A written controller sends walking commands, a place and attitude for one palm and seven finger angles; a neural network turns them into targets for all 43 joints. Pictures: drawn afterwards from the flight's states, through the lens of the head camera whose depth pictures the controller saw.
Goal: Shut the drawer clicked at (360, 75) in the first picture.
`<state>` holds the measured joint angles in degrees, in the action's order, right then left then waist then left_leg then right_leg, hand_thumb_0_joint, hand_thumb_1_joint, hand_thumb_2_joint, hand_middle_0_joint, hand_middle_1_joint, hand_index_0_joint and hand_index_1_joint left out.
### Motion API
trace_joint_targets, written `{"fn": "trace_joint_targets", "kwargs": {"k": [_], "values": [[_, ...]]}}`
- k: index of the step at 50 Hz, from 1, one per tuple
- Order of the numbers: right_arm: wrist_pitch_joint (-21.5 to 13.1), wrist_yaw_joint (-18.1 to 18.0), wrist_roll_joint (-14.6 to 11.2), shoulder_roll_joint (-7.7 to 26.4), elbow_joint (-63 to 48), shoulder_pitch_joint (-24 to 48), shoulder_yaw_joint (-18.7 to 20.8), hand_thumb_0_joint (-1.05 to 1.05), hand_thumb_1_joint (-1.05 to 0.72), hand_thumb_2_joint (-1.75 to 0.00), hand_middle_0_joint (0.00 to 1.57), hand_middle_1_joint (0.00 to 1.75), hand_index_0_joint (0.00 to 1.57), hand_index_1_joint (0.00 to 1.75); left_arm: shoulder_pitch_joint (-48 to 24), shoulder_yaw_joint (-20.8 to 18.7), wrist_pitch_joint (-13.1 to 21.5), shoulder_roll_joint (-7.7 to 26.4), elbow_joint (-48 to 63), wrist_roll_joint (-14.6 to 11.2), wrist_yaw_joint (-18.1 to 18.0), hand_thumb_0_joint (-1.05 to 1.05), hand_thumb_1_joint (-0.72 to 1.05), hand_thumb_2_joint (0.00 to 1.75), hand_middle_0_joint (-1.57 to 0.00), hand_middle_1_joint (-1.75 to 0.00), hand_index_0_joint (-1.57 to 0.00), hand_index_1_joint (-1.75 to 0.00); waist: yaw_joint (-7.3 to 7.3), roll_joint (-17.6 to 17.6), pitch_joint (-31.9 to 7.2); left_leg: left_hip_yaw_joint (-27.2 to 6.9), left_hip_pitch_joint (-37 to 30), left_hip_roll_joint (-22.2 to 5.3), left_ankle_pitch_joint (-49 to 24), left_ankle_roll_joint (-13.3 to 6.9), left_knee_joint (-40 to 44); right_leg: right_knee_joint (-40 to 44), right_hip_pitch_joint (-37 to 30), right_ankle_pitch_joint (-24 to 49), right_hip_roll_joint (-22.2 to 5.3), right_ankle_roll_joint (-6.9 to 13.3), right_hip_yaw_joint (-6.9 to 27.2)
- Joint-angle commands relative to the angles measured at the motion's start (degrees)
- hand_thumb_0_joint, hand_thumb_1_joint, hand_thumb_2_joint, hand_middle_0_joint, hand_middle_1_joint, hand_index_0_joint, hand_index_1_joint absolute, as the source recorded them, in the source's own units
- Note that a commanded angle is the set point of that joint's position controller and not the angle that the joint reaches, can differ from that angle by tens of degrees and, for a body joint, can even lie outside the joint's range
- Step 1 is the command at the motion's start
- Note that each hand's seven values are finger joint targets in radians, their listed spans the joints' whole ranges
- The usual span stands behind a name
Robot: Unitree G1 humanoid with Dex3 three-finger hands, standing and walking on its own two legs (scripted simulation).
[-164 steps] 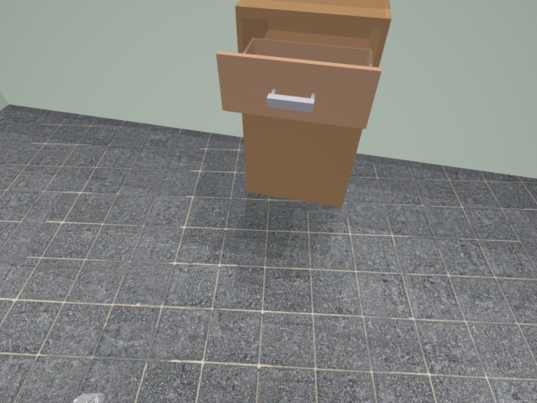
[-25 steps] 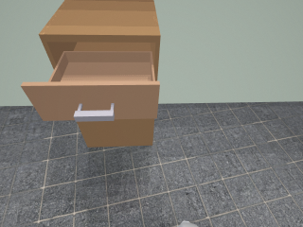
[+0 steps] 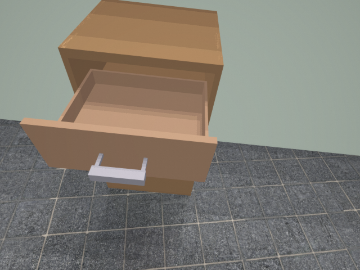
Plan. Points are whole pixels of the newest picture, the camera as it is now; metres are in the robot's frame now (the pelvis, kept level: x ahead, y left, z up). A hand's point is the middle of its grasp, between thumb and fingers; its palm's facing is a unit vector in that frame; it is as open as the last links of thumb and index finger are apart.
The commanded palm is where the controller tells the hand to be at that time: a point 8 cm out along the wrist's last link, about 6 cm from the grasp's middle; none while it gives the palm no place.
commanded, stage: come to a stop and stand still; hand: left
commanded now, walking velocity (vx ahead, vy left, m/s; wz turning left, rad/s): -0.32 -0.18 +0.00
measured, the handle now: (120, 167) +0.34 +0.18 +0.00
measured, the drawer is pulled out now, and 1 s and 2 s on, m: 0.28 0.28 0.28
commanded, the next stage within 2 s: look again from close up in 1.04 s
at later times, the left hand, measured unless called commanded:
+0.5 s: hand out of the picture +0.04 +0.16 -0.18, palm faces -0.05 -0.96 -0.26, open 7.4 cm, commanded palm none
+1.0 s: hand out of the picture +0.01 +0.12 -0.17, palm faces -0.04 -0.97 -0.24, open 7.4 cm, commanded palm none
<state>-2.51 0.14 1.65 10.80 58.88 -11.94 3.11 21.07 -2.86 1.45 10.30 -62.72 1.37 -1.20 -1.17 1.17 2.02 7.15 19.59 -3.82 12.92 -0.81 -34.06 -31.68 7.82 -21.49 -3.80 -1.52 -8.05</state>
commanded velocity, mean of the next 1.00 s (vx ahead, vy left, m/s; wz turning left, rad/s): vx -0.06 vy -0.04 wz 0.00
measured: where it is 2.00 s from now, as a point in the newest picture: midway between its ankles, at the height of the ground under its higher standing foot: outside the picture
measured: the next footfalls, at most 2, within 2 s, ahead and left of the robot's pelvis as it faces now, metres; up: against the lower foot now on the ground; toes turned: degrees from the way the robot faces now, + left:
right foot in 0.46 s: +0.03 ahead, -0.19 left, +0.00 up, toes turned -3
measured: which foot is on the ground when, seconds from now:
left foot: down 0.00-1.00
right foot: up 0.00-0.44, down 0.46-1.00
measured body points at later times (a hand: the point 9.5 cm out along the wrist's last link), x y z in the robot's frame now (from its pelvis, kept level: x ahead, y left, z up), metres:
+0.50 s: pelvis -0.02 -0.03 -0.01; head -0.01 -0.03 +0.44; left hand +0.05 +0.21 -0.16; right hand +0.03 -0.28 -0.16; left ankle +0.06 +0.09 -0.73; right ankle +0.00 -0.19 -0.73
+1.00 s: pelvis -0.03 -0.06 +0.00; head -0.03 -0.09 +0.45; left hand +0.02 +0.17 -0.15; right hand -0.10 -0.28 -0.17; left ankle +0.06 +0.08 -0.73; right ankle -0.01 -0.19 -0.73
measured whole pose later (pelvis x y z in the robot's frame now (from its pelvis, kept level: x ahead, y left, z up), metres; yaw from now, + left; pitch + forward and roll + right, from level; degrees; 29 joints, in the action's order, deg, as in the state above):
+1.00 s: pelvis -0.03 -0.06 +0.00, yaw -2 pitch -2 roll +1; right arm 1.8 -0.3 2.0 9.2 59.5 -23.8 1.2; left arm 15.5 -1.2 -1.4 8.9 -57.2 1.0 -1.1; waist 2.6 -1.7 2.2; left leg -0.3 21.6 -1.4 11.7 1.2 -33.7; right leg -38.7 19.1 -18.7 -1.8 0.3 -0.1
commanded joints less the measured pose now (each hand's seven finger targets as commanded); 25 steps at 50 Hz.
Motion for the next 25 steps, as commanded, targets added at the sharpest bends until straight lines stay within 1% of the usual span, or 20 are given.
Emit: {"fn": "trace_joint_targets", "kwargs": {"k": [1, 2, 3, 4, 5, 6, 7, 10, 11, 13, 15, 16, 18, 19, 20, 21, 22, 23, 24, 25], "values": [[-0.2, -2.5, -0.1, 9.1, 1.6, -13.3, -0.1, 0.0, -0.9, -0.9, 0.2, 0.3, 0.2, 0.3, 0.4, 0.3, -0.4, 2.0, 3.5, -0.7, -0.9, 0.0, 0.9, 0.9, -0.2, -0.3, -0.2, -0.3, 3.96, -15.2, -4.5, -23.4, -17.5, -21.9, -39.3, -11.0, 15.3, -24.0, 17.5, -15.1, 0.3, 1.0, 6.8], [-0.2, -3.0, -0.1, 7.3, 1.0, -8.5, -0.9, 0.0, -0.9, -0.9, 0.2, 0.3, 0.2, 0.3, 0.5, 0.4, -0.6, 2.0, 1.9, -0.8, -1.1, 0.0, 0.9, 0.9, -0.2, -0.3, -0.2, -0.3, 2.44, -11.3, -2.7, -19.0, -14.2, -20.4, -46.8, -10.9, 14.3, -24.3, 15.6, -12.3, -1.4, 0.6, 8.6], [-0.1, -3.2, -0.3, 6.5, 0.4, -5.1, -1.2, 0.0, -0.9, -0.9, 0.2, 0.3, 0.2, 0.3, 1.3, 0.7, -1.0, 1.7, 0.7, -0.9, -1.1, 0.0, 0.9, 0.9, -0.2, -0.3, -0.2, -0.3, 1.38, -7.6, -1.7, -14.9, -12.5, -18.3, -49.4, -10.1, 13.9, -22.8, 13.5, -9.9, -1.8, 0.0, 8.7], [0.1, -3.3, -0.5, 6.6, 0.5, -3.5, -1.2, 0.0, -0.9, -0.9, 0.2, 0.3, 0.2, 0.3, 2.1, 0.7, -1.6, 1.6, -0.1, -0.7, -1.0, 0.0, 0.9, 0.9, -0.2, -0.3, -0.2, -0.3, 0.84, -6.8, -1.2, -11.4, -12.7, -16.5, -50.7, -8.8, 14.1, -22.1, 13.0, -6.6, -1.6, -0.5, 8.5], [0.5, -3.5, -0.8, 7.0, 0.6, -3.4, -0.9, 0.0, -0.9, -0.9, 0.2, 0.3, 0.2, 0.3, 2.7, 0.5, -2.4, 2.2, -0.1, -0.6, -1.0, 0.0, 0.9, 0.9, -0.2, -0.3, -0.2, -0.3, 0.85, -7.3, -2.0, -9.6, -13.7, -15.8, -51.9, -8.0, 14.0, -22.6, 13.2, -4.3, -0.9, -0.8, 8.2], [0.8, -3.8, -1.1, 7.1, 0.7, -3.2, -0.6, 0.0, -0.9, -0.9, 0.2, 0.3, 0.2, 0.3, 2.6, 0.1, -3.0, 3.1, 0.4, -0.5, -1.0, 0.0, 0.9, 0.9, -0.2, -0.3, -0.2, -0.3, 0.87, -6.8, -1.0, -9.1, -12.7, -16.3, -53.3, -8.0, 14.1, -24.2, 13.6, -3.7, -0.5, -0.7, 8.2], [1.2, -3.9, -1.2, 7.8, 0.4, -3.7, -0.1, 0.0, -0.9, -0.9, 0.2, 0.3, 0.2, 0.3, 2.8, -0.4, -3.8, 3.7, 1.2, -0.3, -1.1, 0.0, 0.9, 0.9, -0.2, -0.3, -0.2, -0.3, 0.98, -6.9, -1.7, -8.7, -12.6, -16.5, -52.3, -8.2, 14.4, -27.7, 14.7, -2.9, 0.2, -0.9, 8.9], [1.8, -4.2, -1.1, 7.1, -0.7, -2.6, 0.8, 0.0, -0.9, -0.9, 0.2, 0.3, 0.2, 0.3, 2.2, -1.6, -5.2, 3.9, 3.2, 0.1, -1.3, 0.0, 0.9, 0.9, -0.2, -0.3, -0.2, -0.3, 0.74, -7.1, -2.8, -7.0, -11.9, -16.3, -45.8, -8.6, 14.7, -35.8, 18.3, -1.2, 1.5, -1.4, 10.6], [1.8, -4.1, -1.0, 7.0, -1.2, -1.5, 0.8, 0.0, -0.9, -0.9, 0.2, 0.3, 0.2, 0.3, 2.2, -1.8, -5.3, 4.0, 3.9, 0.1, -1.2, 0.0, 0.9, 0.9, -0.2, -0.3, -0.2, -0.3, 0.27, -7.9, -2.7, -6.7, -10.9, -16.1, -43.8, -8.7, 14.6, -36.2, 18.5, -1.0, 1.3, -1.4, 10.8], [2.0, -3.9, -0.9, 6.6, -2.0, -0.5, 1.2, 0.0, -0.9, -0.9, 0.2, 0.3, 0.2, 0.3, 1.3, -2.1, -5.6, 3.6, 4.9, 0.0, -1.1, 0.0, 0.9, 0.9, -0.2, -0.3, -0.2, -0.3, 0.4, -8.7, -3.4, -6.2, -10.7, -14.9, -37.3, -8.9, 14.8, -35.4, 18.8, -0.1, 1.8, -1.6, 10.7], [2.3, -3.6, -0.7, 6.6, -2.3, -0.4, 1.6, 0.0, -0.9, -0.9, 0.2, 0.3, 0.2, 0.3, -0.7, -2.1, -5.7, 3.3, 6.2, -0.1, -1.0, 0.0, 0.9, 0.9, -0.2, -0.3, -0.2, -0.3, 0.98, -10.7, -2.9, -7.2, -9.8, -14.7, -29.1, -9.2, 15.7, -31.1, 18.1, -1.0, 1.4, -1.4, 10.0], [2.3, -3.4, -0.6, 6.5, -2.5, 0.1, 1.7, 0.0, -0.9, -0.9, 0.2, 0.3, 0.2, 0.3, -1.1, -2.0, -5.6, 3.1, 6.6, -0.1, -1.0, 0.0, 0.9, 0.9, -0.2, -0.3, -0.2, -0.3, 0.9, -11.3, -2.0, -7.5, -8.7, -14.4, -24.9, -9.2, 16.3, -28.3, 17.1, -1.8, 1.1, -1.2, 9.3], [2.6, -2.9, -0.3, 7.0, -2.5, -0.1, 2.1, 0.0, -0.9, -0.9, 0.2, 0.3, 0.2, 0.3, -2.3, -1.5, -5.2, 2.4, 7.3, -0.1, -0.9, 0.0, 0.9, 0.9, -0.2, -0.3, -0.2, -0.3, 1.53, -12.8, -2.6, -9.1, -8.9, -14.3, -15.9, -9.0, 17.2, -20.0, 14.4, -3.3, 0.7, -0.4, 7.8], [1.1, -2.1, -1.0, 12.9, -3.2, 3.0, 3.1, 0.0, -0.9, -0.9, 0.2, 0.3, 0.2, 0.3, -0.9, -0.4, -3.4, 5.5, 5.7, -0.1, -1.5, 0.0, 0.9, 0.9, -0.2, -0.3, -0.2, -0.3, -0.43, -10.8, -8.7, -9.8, -12.2, -15.3, -27.4, -6.3, 6.3, -10.1, 15.4, -3.5, -2.2, 1.6, 10.6], [2.3, -0.9, -0.7, 8.8, -6.1, 1.4, 2.1, 0.0, -0.9, -0.9, 0.2, 0.3, 0.2, 0.3, -1.5, -0.2, -3.2, 5.9, 9.5, 0.4, -1.2, 0.0, 0.9, 0.9, -0.2, -0.3, -0.2, -0.3, -0.01, -8.0, -7.0, -6.8, -3.1, -11.7, -6.0, -4.7, 5.8, -3.3, 10.6, -0.6, 1.7, 1.8, 6.2], [3.0, -0.5, -0.1, 6.7, -7.0, 0.7, 1.4, 0.0, -0.9, -0.9, 0.2, 0.3, 0.2, 0.3, -0.9, -0.2, -2.3, 6.0, 9.6, 0.7, -0.9, 0.0, 0.9, 0.9, -0.2, -0.3, -0.2, -0.3, -0.55, -4.9, -4.7, -4.5, 0.4, -6.0, 3.1, -2.3, 2.5, 4.6, 8.5, 3.2, 0.5, 3.3, 9.5], [3.2, -0.3, -0.3, 3.7, -8.1, -2.1, 0.9, 0.0, -0.9, -0.9, 0.2, 0.3, 0.2, 0.3, -2.3, -0.4, -1.6, 8.7, 10.5, 1.1, -1.0, 0.0, 0.9, 0.9, -0.2, -0.3, -0.2, -0.3, 1.81, 4.2, -4.1, -0.5, 1.3, -0.6, 9.3, 0.3, -4.4, 8.5, 12.0, 2.1, -5.9, 6.3, 18.4], [3.3, 0.0, -0.2, 1.8, -8.3, -4.0, 0.5, 0.0, -0.9, -0.9, 0.2, 0.3, 0.2, 0.3, -5.6, 0.0, -1.3, 10.6, 11.5, 1.1, -0.9, 0.0, 0.9, 0.9, -0.2, -0.3, -0.2, -0.3, 3.76, 4.8, -4.5, 0.0, -2.9, 1.7, 10.1, 1.1, -7.0, 9.8, 16.2, 2.1, -9.3, 8.4, 19.9], [2.7, 0.5, -0.3, 0.5, -8.0, -5.9, 0.0, 0.0, -0.9, -0.9, 0.2, 0.3, 0.2, 0.3, -7.6, 0.7, -1.3, 10.4, 11.6, 1.4, -0.8, 0.0, 0.9, 0.9, -0.2, -0.3, -0.2, -0.3, 5.34, -1.5, -5.4, -0.8, -9.3, 3.0, 6.8, 0.7, -4.3, 5.6, 19.1, 4.8, -7.6, 7.3, 16.3], [3.4, 0.0, -0.7, 2.6, -7.7, -7.2, 0.4, 0.0, -0.9, -0.9, 0.2, 0.3, 0.2, 0.3, -8.2, 0.5, -1.4, 10.3, 11.9, 0.8, -0.6, 0.0, 0.9, 0.9, -0.2, -0.3, -0.2, -0.3, 5.63, 3.9, -6.2, -0.1, -8.9, 1.7, 8.0, 1.1, -3.4, 5.0, 18.9, -2.6, -4.4, 5.5, 13.8]]}}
